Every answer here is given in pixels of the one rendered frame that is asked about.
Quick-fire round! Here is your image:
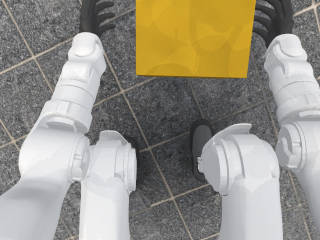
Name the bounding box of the left robot forearm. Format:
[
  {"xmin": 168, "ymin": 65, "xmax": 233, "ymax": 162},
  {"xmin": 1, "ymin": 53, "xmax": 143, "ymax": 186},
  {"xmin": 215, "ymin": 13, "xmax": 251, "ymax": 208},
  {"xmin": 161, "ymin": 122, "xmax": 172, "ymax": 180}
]
[{"xmin": 18, "ymin": 32, "xmax": 107, "ymax": 174}]

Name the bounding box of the robot left hand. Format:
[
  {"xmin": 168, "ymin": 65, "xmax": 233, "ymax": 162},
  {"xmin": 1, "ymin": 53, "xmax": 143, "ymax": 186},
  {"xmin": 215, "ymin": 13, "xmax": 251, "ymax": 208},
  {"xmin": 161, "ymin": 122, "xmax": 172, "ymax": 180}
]
[{"xmin": 79, "ymin": 0, "xmax": 116, "ymax": 39}]

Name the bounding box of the robot right upper arm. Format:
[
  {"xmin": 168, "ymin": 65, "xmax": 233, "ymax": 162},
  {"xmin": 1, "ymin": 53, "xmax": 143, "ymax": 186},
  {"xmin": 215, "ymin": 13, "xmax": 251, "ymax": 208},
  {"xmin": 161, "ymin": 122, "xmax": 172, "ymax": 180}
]
[{"xmin": 275, "ymin": 121, "xmax": 320, "ymax": 236}]

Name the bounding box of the robot right hand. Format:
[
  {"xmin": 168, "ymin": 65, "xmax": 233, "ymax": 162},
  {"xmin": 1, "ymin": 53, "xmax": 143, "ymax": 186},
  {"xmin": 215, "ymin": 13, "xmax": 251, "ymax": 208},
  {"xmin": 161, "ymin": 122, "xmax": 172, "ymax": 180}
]
[{"xmin": 252, "ymin": 0, "xmax": 294, "ymax": 48}]

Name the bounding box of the robot left upper arm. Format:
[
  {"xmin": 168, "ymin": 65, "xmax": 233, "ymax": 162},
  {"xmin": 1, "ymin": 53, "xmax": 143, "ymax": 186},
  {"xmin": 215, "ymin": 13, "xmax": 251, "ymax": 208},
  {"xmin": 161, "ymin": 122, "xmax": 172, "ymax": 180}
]
[{"xmin": 0, "ymin": 127, "xmax": 91, "ymax": 240}]

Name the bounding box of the right robot forearm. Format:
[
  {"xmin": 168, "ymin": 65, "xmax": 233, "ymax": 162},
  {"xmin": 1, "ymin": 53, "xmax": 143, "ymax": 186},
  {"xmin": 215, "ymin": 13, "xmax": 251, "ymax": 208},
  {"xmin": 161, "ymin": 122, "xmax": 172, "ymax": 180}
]
[{"xmin": 263, "ymin": 33, "xmax": 320, "ymax": 128}]

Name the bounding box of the carton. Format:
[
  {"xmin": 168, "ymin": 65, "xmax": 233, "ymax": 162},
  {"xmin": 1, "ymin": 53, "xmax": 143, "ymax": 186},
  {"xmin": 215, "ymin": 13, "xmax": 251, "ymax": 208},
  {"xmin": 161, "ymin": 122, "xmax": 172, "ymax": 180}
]
[{"xmin": 135, "ymin": 0, "xmax": 256, "ymax": 79}]

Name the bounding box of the robot left foot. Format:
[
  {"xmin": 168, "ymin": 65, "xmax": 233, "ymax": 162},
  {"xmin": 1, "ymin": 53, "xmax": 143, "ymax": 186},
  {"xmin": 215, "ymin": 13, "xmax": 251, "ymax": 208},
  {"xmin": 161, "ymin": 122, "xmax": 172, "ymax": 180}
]
[{"xmin": 124, "ymin": 137, "xmax": 140, "ymax": 198}]

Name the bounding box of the robot right shin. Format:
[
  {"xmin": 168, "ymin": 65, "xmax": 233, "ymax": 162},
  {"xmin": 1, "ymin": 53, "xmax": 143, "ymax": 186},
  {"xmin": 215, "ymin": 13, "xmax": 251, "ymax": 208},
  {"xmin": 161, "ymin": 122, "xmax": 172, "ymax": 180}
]
[{"xmin": 197, "ymin": 123, "xmax": 280, "ymax": 186}]

